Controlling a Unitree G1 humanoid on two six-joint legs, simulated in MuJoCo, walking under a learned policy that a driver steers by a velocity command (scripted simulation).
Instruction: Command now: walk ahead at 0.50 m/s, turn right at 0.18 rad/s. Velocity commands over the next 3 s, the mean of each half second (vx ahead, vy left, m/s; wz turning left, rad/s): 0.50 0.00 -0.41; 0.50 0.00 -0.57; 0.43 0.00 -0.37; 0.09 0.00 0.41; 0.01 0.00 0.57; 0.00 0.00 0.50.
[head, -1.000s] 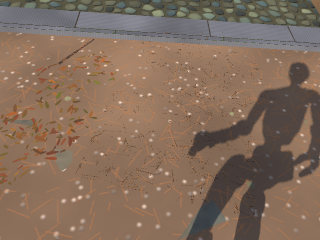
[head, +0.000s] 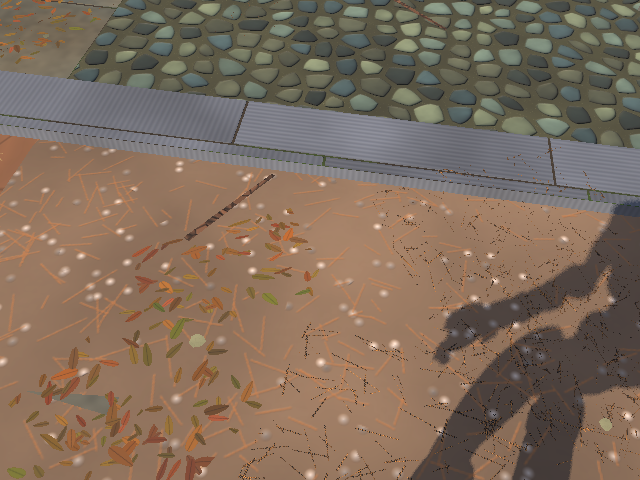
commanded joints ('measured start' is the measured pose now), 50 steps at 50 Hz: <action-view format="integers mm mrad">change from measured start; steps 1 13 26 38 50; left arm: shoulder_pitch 34 -245 -6 117 36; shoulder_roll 47 22 104 137 48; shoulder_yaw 13 1 51 67 41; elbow -41 -177 -178 -124 -208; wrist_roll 0 4 15 -4 -8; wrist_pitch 15 -2 -1 28 45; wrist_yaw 6 -55 -3 33 11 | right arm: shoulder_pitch -39 64 -39 -266 -45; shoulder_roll -133 -190 -133 -143 -111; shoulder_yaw -37 -57 -29 -33 -41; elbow -45 57 -73 -144 -50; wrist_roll -7 18 -8 18 2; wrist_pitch -36 15 -27 -47 -34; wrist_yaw -9 -40 -31 -7 -26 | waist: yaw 26 -58 -3 57 -6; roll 113 85 5 -70 160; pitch -18 52 -76 -41 -20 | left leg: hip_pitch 50 349 -383 -206 120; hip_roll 279 325 157 60 304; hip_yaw -187 59 -121 -145 -245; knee -250 -155 698 123 -189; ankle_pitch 148 425 -145 128 40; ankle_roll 167 81 -109 -95 110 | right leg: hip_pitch -98 -146 381 410 -134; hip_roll -46 36 -65 -44 -10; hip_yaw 63 -51 304 371 71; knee -60 -506 -866 -708 49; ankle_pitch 126 243 375 183 -19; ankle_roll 23 -45 -302 -175 13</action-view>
